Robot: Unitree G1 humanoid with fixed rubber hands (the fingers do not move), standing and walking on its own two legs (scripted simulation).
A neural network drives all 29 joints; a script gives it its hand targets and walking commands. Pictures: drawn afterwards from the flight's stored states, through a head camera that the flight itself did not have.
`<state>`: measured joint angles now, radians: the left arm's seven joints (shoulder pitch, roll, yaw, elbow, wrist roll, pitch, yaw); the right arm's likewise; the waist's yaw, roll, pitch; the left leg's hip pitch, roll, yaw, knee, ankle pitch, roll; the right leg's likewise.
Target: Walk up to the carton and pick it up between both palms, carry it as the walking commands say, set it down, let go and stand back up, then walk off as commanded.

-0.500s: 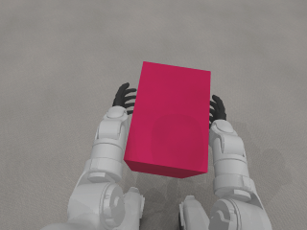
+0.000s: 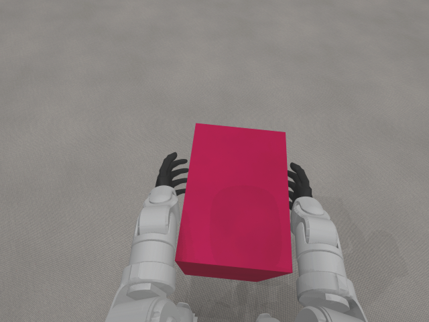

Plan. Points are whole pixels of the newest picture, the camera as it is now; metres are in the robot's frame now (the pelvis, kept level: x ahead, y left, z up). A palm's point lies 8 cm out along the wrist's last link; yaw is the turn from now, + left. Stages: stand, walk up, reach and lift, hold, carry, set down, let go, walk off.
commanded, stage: reach and lift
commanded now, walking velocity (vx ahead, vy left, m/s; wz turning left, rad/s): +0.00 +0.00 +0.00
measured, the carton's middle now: (229, 211) +0.35 +0.00 -0.06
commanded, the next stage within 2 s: hold in 1.68 s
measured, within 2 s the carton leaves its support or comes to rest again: neither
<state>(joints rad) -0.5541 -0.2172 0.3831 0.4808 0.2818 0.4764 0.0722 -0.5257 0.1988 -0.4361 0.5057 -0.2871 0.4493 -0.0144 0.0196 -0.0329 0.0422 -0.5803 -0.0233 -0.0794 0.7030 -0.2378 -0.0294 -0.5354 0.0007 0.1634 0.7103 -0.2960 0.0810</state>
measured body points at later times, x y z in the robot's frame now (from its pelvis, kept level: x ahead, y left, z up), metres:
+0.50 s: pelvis +0.06 -0.03 +0.03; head +0.00 -0.02 +0.48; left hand +0.35 +0.11 +0.06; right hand +0.36 -0.15 +0.07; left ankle +0.07 +0.13 -0.71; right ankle +0.04 -0.17 -0.71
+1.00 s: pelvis +0.00 +0.00 +0.02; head -0.03 +0.00 +0.47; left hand +0.34 +0.12 +0.07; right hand +0.33 -0.15 +0.06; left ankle +0.07 +0.13 -0.71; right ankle +0.04 -0.17 -0.71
